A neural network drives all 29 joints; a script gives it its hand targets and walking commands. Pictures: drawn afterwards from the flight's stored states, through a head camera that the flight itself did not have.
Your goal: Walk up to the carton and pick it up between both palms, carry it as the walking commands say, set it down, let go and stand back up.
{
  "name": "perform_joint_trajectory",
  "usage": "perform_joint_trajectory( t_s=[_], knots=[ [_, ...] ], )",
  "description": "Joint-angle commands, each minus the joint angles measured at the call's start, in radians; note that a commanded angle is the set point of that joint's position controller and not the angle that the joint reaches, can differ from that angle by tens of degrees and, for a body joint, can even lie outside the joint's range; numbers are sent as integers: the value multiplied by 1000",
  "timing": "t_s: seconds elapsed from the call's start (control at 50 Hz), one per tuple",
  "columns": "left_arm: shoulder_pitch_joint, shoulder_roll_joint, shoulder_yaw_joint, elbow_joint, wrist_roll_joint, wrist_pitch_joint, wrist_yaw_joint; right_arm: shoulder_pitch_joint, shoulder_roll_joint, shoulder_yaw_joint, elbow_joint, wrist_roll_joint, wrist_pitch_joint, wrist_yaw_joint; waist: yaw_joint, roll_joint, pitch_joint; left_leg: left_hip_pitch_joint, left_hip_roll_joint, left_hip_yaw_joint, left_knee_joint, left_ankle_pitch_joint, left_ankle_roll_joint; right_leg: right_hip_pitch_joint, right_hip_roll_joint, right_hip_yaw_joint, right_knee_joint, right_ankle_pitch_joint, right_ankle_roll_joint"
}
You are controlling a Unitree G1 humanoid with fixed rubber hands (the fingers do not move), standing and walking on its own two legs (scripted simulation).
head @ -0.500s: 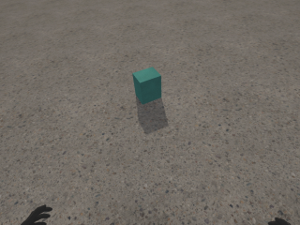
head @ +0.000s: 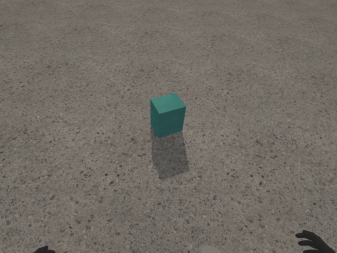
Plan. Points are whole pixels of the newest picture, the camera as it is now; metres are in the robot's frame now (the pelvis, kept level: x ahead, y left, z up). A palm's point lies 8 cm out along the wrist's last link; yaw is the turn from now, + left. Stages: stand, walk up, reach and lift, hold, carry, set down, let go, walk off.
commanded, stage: walk up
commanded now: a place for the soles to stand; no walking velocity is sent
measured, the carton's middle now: (167, 115) +1.21 -0.05 -0.63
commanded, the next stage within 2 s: none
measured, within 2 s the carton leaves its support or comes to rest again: neither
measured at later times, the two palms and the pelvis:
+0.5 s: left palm (57, 188) +0.31 +0.29 -0.03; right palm (284, 168) +0.38 -0.35 -0.05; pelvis +0.23 -0.05 +0.00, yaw +0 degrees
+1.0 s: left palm (101, 108) +0.63 +0.24 -0.04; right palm (287, 146) +0.47 -0.41 -0.06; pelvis +0.45 -0.07 -0.01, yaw -2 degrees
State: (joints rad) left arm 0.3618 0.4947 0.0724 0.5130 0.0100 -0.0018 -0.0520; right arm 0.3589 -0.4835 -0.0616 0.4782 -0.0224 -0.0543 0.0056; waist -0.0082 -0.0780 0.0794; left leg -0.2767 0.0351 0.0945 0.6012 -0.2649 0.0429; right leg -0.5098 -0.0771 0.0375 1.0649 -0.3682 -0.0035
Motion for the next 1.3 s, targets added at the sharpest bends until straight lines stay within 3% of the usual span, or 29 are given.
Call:
perform_joint_trajectory(
  t_s=[0.0, 0.12, 0.18, 0.2, 0.22, 0.24, 0.26, 0.28, 0.34, 0.46, 0.56, 0.58, 0.6, 0.62, 0.64, 0.68, 0.72, 0.78, 0.88, 0.94, 0.96, 0.98, 1.0, 1.02, 1.04, 1.1, 1.14, 1.2, 1.28],
  knots=[
    [-17, 118, 53, -79, 14, -13, -17, 36, -220, -76, -55, -1, -24, 0, -28, 232, 15, 29, 241, -265, -362, -262, 183, -88, -57, -5, -150, 88, 8],
    [-113, 97, 56, -92, 12, -19, -32, 43, -251, -84, -36, 2, -16, 17, -29, 203, 58, -34, 233, -175, -336, -210, 137, 106, -8, -83, -390, 199, -23],
    [-45, 130, 72, -68, 18, -29, -9, 60, -223, -68, -13, 3, -3, 22, 24, 136, 12, -37, 210, -110, -127, -42, 92, 302, 62, -112, -478, 142, -41],
    [66, 176, 92, -36, 18, -38, 7, 68, -179, -50, -17, -1, 0, 22, 83, 33, -74, -111, 154, -52, 131, 55, 57, 494, 42, -38, -512, 77, -67],
    [164, 274, 117, -41, 19, -42, 30, 69, -99, -24, -59, 12, -6, 24, 141, -206, -201, -310, 50, 6, 525, -104, -10, 662, -207, 352, -609, -108, -157],
    [165, 323, 127, -73, -2, -38, 47, 53, -156, -44, -96, 20, -2, 18, 136, -147, -186, -430, -32, -112, 632, -322, -22, 596, -352, 690, -802, -259, -276],
    [129, 298, 121, -71, -10, -35, 52, 6, -223, -62, -99, 25, 11, 10, 116, -29, -135, -462, 18, -194, 716, -275, -18, 560, -345, 592, -773, -283, -299],
    [88, 264, 106, -70, -1, -37, 54, 18, -210, -61, -81, 27, 14, 11, 90, -14, -97, -465, 30, -194, 709, -231, -20, 508, -303, 496, -749, -222, -290],
    [2, 205, 75, -78, 9, -47, 48, 77, -179, -54, -23, 16, 24, 20, 36, -81, -26, -335, 62, -158, 512, -147, -43, 319, -209, 247, -767, -49, -246],
    [42, 212, 72, -74, 13, -56, 23, -54, -127, -43, -66, 5, 25, 46, 58, -96, 22, -202, 49, -64, 163, 6, -22, 238, -179, 104, -764, -5, -218],
    [26, 195, 59, -78, 2, -43, 11, 6, -159, -70, -36, 3, 19, 36, -10, -2, -4, 147, -32, -15, 15, 40, 9, 90, -147, 13, -584, -75, -144],
    [40, 156, 44, -82, 1, -43, 11, 89, -193, -86, -12, 3, 13, 24, -58, 100, -70, 298, -11, -96, -14, -51, 28, 34, -113, -32, -370, -26, -108],
    [56, 95, 24, -109, -9, -45, 9, 163, -266, -107, -22, -6, 7, 3, -113, 305, -172, 423, 268, -522, -160, -330, 118, -115, -18, -120, 14, -119, -37],
    [31, 155, 47, -141, -9, -34, 21, 169, -310, -116, -42, 7, 8, -12, -126, 267, -149, 344, 416, -870, -354, -481, 233, -222, 89, 17, 167, -237, -25],
    [-2, 202, 63, -140, -13, -22, 30, 129, -303, -105, -41, 7, 8, -21, -101, 151, -66, 270, 418, -785, -331, -443, 259, -238, 53, 106, 253, -187, -18],
    [44, 186, 55, -95, -20, -15, 30, 65, -263, -92, -38, 2, 3, -26, -44, 182, 7, 162, 327, -534, -304, -284, 211, -190, 6, 100, 153, -109, -18],
    [80, 179, 55, -58, -8, -11, 20, 23, -234, -78, -44, 4, -1, -18, -17, 238, 5, 79, 268, -381, -309, -152, 187, -107, -6, 59, 47, -54, -4],
    [21, 136, 49, -67, 9, -11, 3, 53, -225, -73, -45, 2, -9, -9, -32, 258, 4, 52, 248, -275, -300, -64, 188, -58, -24, -12, -117, -11, 3],
    [-66, 101, 49, -85, 15, -13, -17, 41, -247, -76, -43, 8, -3, 7, -27, 241, 26, -49, 220, -208, -290, -175, 143, 128, 10, -91, -358, 127, -16],
    [-18, 135, 67, -67, 19, -19, -4, 50, -227, -63, -25, 8, 7, 15, 26, 156, 3, -130, 199, -165, -145, -207, 95, 348, 72, -120, -453, 103, -33],
    [58, 167, 81, -47, 16, -24, 9, 60, -186, -49, -25, 0, 9, 15, 72, 75, -41, -198, 159, -122, 36, -158, 64, 494, 53, -52, -501, 24, -54],
    [134, 253, 104, -50, 20, -29, 27, 41, -108, -26, -58, 12, 3, 20, 137, -167, -111, -385, 45, -24, 402, -189, -7, 633, -179, 320, -644, -238, -138],
    [167, 308, 115, -69, 9, -29, 43, 25, -147, -36, -94, 22, 8, 12, 149, -143, -99, -476, -32, -106, 559, -339, -19, 552, -347, 649, -818, -401, -261],
    [142, 289, 111, -70, -1, -28, 49, -11, -213, -55, -99, 21, 18, 3, 128, -29, -62, -487, -2, -210, 654, -305, -16, 504, -363, 597, -803, -395, -299],
    [104, 258, 98, -67, 2, -30, 53, 10, -211, -57, -79, 22, 23, 2, 96, -5, -33, -476, 9, -222, 653, -261, -19, 458, -327, 498, -776, -309, -289],
    [2, 204, 74, -76, 9, -35, 50, 84, -187, -51, -11, 18, 24, 11, 40, -101, -8, -328, 36, -166, 455, -173, -43, 324, -224, 218, -761, -44, -239],
    [9, 199, 70, -79, 15, -38, 41, 59, -156, -44, -16, 10, 27, 21, 43, -113, 5, -260, 40, -103, 334, -159, -41, 275, -216, 139, -748, 77, -239],
    [7, 198, 64, -85, 16, -36, 20, 7, -132, -40, -30, 14, 25, 30, 47, -121, 21, -127, 17, -45, 162, -38, -27, 192, -178, 73, -737, -14, -212],
    [-22, 156, 39, -81, -7, -24, 18, 52, -161, -61, 2, 15, 19, 4, -25, -3, -32, 210, -44, -47, -14, 60, 2, 47, -127, -24, -494, 55, -102]
  ],
)
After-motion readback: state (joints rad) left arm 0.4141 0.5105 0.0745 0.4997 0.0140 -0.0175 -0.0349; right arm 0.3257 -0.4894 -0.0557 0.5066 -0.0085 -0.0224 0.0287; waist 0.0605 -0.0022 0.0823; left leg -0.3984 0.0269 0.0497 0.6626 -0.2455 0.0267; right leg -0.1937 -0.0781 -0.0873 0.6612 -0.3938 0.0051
